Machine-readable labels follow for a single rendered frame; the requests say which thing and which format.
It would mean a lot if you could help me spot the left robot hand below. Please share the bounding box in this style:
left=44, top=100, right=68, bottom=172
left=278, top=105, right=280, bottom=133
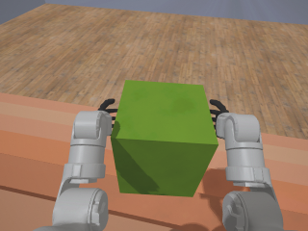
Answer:
left=98, top=98, right=118, bottom=136

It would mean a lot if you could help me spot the right robot upper arm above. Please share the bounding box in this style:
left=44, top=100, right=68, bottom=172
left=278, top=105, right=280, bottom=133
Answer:
left=222, top=191, right=297, bottom=231

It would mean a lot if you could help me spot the carton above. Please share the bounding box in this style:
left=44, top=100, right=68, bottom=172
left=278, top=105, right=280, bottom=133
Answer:
left=111, top=80, right=218, bottom=197

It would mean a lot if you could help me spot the right robot hand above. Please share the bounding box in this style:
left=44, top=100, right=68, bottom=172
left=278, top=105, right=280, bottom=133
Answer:
left=209, top=99, right=229, bottom=139

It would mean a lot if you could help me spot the left robot upper arm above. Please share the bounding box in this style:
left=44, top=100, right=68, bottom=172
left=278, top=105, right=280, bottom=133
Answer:
left=33, top=188, right=109, bottom=231

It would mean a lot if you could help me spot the left robot forearm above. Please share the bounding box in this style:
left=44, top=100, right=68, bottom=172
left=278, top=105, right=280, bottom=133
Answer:
left=52, top=110, right=113, bottom=224

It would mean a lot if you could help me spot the right robot forearm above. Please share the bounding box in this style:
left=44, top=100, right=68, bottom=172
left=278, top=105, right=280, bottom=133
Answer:
left=216, top=113, right=284, bottom=226

